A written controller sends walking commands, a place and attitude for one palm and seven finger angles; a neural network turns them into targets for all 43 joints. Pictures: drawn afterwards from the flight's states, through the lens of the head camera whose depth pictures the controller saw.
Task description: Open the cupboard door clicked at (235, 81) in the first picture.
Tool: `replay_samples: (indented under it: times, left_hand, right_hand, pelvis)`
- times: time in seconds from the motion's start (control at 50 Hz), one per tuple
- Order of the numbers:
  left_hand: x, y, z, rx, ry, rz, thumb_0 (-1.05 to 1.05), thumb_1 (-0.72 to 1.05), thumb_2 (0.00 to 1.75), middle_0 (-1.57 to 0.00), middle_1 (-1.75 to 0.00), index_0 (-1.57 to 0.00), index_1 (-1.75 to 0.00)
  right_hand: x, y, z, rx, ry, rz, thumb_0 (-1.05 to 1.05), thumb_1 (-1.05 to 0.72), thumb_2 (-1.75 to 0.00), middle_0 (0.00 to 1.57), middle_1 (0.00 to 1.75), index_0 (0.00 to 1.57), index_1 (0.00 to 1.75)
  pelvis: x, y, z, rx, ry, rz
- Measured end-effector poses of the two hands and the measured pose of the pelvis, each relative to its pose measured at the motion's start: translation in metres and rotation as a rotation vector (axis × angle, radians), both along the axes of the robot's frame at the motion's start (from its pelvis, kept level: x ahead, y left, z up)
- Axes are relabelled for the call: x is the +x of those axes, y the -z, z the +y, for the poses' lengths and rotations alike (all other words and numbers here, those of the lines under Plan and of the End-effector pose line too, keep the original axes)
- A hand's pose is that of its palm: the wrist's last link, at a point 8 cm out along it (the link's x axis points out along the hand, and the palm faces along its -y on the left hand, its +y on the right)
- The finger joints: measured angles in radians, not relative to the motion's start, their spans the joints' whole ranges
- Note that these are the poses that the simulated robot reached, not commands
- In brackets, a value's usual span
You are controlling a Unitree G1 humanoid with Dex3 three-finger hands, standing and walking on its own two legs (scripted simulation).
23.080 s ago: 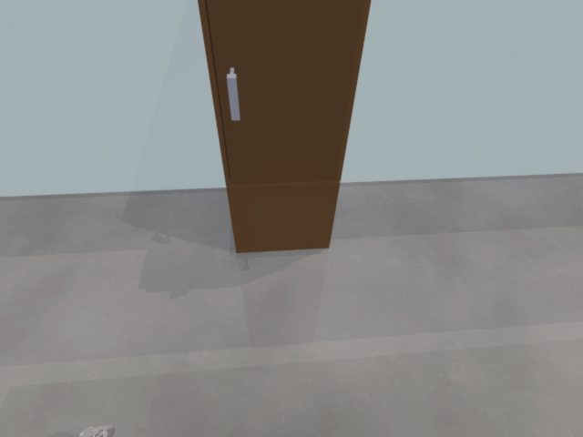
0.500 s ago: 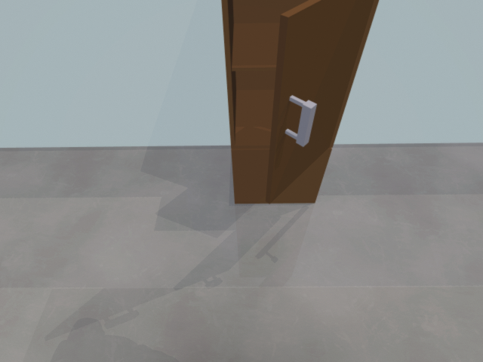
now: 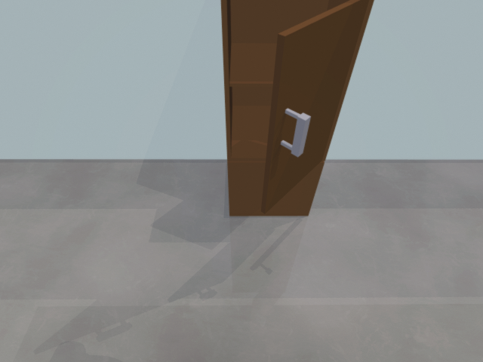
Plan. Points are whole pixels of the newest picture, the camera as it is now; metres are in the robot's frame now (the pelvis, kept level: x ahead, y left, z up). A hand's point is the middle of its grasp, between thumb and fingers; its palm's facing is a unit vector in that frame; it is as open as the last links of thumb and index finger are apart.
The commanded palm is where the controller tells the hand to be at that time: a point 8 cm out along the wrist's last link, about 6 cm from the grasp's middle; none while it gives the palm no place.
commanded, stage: let the arm hang, fingers relaxed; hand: left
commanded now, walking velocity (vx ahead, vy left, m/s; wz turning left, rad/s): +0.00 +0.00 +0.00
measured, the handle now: (293, 132) +0.66 -0.10 +0.00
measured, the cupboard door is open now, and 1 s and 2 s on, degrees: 47 47 47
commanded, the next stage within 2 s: look to check the result in 0.06 s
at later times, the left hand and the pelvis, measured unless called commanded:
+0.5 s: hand out of the picture -0.05 +0.14 -0.17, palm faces +0.07 -0.98 -0.18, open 7.3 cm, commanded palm none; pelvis +0.01 -0.01 +0.00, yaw +0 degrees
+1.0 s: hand out of the picture -0.02 +0.15 -0.19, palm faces +0.03 -0.98 -0.17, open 7.3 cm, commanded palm none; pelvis +0.02 -0.01 -0.01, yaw -4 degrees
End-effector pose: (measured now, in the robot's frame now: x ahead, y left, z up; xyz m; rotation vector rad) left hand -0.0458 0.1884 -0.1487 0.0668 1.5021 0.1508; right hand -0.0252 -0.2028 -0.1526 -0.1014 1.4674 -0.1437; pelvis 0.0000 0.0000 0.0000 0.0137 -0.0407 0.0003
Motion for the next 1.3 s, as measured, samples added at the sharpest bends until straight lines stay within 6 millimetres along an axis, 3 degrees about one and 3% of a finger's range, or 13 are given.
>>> replay_samples:
  times: [0.18, 0.34, 0.74, 0.98, 1.12, 1.22, 1.3]
  left_hand:
    - [-0.009, -0.004, 0.008, 0.034, -0.007, 0.034, 0.0, 0.91, 0.9, -0.2, -0.3, -0.2, -0.3]
    - [-0.012, -0.007, 0.01, 0.05, -0.014, 0.052, 0.0, 0.91, 0.9, -0.2, -0.3, -0.2, -0.3]
    - [0.01, -0.001, -0.009, 0.022, -0.015, 0.015, 0.0, 0.91, 0.9, -0.2, -0.3, -0.2, -0.3]
    - [0.019, 0.006, 0.005, 0.03, 0.018, 0.043, 0.0, 0.91, 0.9, -0.2, -0.3, -0.2, -0.3]
    - [0.054, 0.011, 0.035, 0.054, 0.087, 0.014, 0.01, 0.91, 0.9, -0.2, -0.3, -0.2, -0.3]
    - [0.111, -0.002, 0.05, 0.091, 0.19, -0.095, 0.01, 0.91, 0.9, -0.2, -0.3, -0.2, -0.3]
    - [0.159, -0.017, 0.044, 0.118, 0.266, -0.217, 0.01, 0.91, 0.9, -0.19, -0.3, -0.2, -0.3]
  right_hand:
    - [-0.01, 0.002, 0.006, 0.022, 0.01, 0.035, 0.0, -0.91, -0.9, 0.2, 0.29, 0.2, 0.3]
    - [-0.008, 0.003, 0.003, 0.025, 0.006, 0.047, 0.0, -0.91, -0.9, 0.2, 0.29, 0.2, 0.3]
    - [0.022, 0.0, -0.02, -0.019, -0.015, 0.003, 0.0, -0.92, -0.9, 0.2, 0.29, 0.2, 0.3]
    - [0.025, 0.003, -0.031, -0.063, 0.056, -0.015, 0.0, -0.92, -0.9, 0.2, 0.29, 0.2, 0.3]
    - [0.033, -0.001, -0.032, -0.111, 0.113, -0.085, 0.0, -0.91, -0.9, 0.2, 0.29, 0.2, 0.3]
    - [0.022, -0.004, -0.033, -0.105, 0.148, -0.132, 0.0, -0.91, -0.9, 0.2, 0.29, 0.2, 0.3]
    - [0.008, -0.001, -0.042, -0.086, 0.173, -0.133, 0.0, -0.91, -0.9, 0.2, 0.29, 0.2, 0.3]
  pelvis:
    - [0.001, 0.0, -0.002, 0.001, -0.001, 0.006]
    - [0.005, 0.001, -0.004, 0.004, -0.003, 0.01]
    - [0.014, 0.001, -0.014, 0.007, -0.005, 0.014]
    - [0.015, 0.008, -0.013, -0.014, 0.059, 0.019]
    - [0.015, 0.012, -0.002, -0.007, 0.13, 0.027]
    - [0.003, 0.007, 0.0, -0.004, 0.2, 0.037]
    - [-0.005, 0.006, -0.007, -0.002, 0.237, 0.042]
